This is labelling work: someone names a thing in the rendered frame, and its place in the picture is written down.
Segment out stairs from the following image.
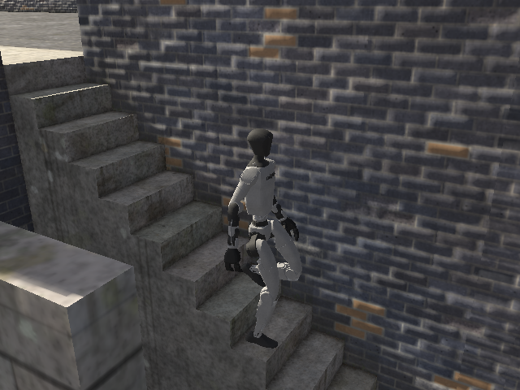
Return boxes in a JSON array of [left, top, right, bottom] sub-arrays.
[[3, 56, 377, 390]]

